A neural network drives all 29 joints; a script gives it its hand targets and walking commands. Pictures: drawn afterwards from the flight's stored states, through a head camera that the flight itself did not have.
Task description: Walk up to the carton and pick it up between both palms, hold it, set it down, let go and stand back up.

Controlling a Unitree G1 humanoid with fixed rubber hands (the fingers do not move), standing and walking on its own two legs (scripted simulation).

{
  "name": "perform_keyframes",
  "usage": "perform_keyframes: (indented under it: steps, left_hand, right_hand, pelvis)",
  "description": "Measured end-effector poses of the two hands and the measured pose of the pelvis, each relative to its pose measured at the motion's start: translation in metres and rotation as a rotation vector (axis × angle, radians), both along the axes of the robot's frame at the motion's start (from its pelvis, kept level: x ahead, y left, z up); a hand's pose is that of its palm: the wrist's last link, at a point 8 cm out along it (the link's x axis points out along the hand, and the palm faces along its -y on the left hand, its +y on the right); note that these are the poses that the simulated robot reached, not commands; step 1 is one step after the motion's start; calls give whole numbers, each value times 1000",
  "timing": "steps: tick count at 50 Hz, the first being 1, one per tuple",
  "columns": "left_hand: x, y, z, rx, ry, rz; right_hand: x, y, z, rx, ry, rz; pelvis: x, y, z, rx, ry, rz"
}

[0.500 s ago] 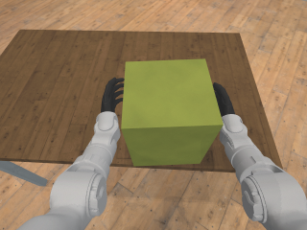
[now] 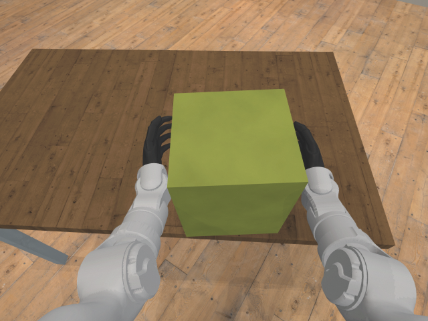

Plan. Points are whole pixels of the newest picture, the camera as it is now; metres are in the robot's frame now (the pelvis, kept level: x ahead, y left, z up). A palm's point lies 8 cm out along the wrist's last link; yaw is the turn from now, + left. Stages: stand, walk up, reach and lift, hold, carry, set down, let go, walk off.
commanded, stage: reach and lift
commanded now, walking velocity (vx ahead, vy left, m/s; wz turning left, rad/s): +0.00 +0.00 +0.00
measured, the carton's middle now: (230, 169) +0.43 +0.01 -0.01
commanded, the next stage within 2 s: none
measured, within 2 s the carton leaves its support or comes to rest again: leaves its support in 1.58 s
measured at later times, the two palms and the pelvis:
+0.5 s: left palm (154, 158) +0.42 +0.16 +0.04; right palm (308, 162) +0.43 -0.14 +0.03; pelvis +0.01 +0.00 +0.00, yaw +0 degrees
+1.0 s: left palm (152, 163) +0.41 +0.16 +0.04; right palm (310, 168) +0.41 -0.14 +0.03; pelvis +0.00 +0.00 +0.00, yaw +0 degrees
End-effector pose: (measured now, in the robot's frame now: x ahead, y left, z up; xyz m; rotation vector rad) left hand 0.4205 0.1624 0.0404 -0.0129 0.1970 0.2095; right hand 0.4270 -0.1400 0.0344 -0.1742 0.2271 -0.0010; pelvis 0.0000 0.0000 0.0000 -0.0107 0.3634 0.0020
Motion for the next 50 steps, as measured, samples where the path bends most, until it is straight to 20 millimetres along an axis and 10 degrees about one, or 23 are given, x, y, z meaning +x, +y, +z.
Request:
perform_keyframes:
  steps: [50]
  left_hand:
    - [-12, 1, 2, -11, -61, -1]
  right_hand:
    - [-16, 3, 1, 16, -88, -34]
  pelvis:
    - [-1, 1, 2, 3, -16, 0]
